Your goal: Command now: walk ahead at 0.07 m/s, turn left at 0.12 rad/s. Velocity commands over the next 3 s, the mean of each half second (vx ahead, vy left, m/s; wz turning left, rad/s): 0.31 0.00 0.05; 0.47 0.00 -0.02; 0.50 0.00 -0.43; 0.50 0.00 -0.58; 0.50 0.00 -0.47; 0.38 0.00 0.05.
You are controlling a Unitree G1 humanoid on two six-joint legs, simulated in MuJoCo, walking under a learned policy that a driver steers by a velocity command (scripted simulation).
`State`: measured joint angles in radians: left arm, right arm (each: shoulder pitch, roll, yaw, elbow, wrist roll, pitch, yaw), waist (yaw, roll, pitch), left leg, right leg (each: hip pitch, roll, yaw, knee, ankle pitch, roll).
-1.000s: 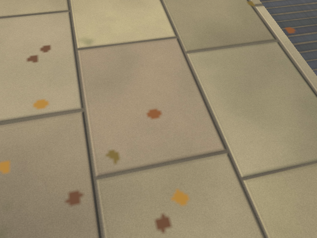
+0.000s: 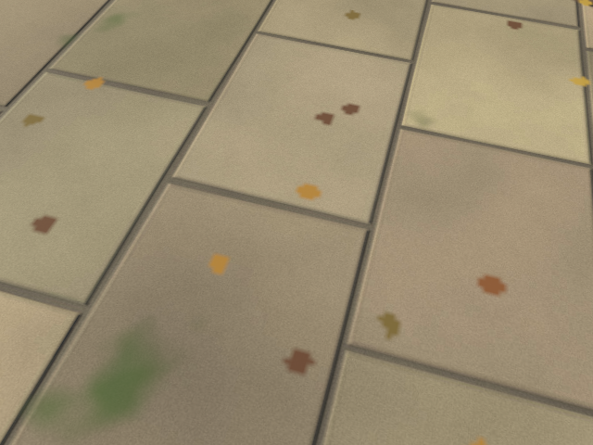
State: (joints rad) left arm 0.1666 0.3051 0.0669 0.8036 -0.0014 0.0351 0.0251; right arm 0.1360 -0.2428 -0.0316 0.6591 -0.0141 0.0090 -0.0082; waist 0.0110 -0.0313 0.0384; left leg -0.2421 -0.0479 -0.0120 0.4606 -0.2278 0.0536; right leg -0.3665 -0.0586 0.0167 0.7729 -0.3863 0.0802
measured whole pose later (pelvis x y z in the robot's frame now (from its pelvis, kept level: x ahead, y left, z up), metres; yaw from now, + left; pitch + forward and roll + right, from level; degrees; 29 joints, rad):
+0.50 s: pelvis +0.14 +0.04 -0.02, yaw -1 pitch +2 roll +0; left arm 0.42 0.30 0.06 0.88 -0.02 -0.05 0.01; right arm 0.09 -0.29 -0.05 0.67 0.02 -0.07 0.03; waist 0.07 -0.01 0.02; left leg -0.43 0.01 0.05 0.57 -0.17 0.05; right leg -0.04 -0.08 0.01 0.55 -0.46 0.04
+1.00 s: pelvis +0.40 +0.03 -0.02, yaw -1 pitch +2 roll +1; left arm 0.02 0.26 0.02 0.69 -0.02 -0.09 -0.06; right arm 0.42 -0.30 -0.06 0.87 0.01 -0.05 -0.01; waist -0.07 -0.02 0.03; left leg 0.12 -0.02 0.05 0.30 -0.44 0.01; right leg -0.52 -0.01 -0.03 0.49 -0.01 -0.08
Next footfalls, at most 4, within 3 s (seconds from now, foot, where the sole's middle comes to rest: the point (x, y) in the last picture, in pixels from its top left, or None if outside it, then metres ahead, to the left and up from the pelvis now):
0.10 right None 0.02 -0.13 -0.78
0.48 left None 0.25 0.15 -0.78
1.00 right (333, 397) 0.59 -0.07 -0.78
1.50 left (264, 287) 0.88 0.10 -0.78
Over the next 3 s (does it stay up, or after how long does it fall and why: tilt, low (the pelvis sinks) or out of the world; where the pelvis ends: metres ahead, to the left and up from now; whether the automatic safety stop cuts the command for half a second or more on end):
stays up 1.32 -0.44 -0.01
